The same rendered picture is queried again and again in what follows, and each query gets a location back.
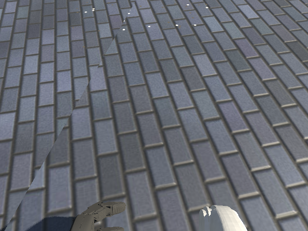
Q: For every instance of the left robot hand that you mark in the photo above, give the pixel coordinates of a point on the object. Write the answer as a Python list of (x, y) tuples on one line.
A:
[(95, 213)]

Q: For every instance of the right robot thigh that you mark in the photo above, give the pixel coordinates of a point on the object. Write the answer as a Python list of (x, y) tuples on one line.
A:
[(219, 218)]

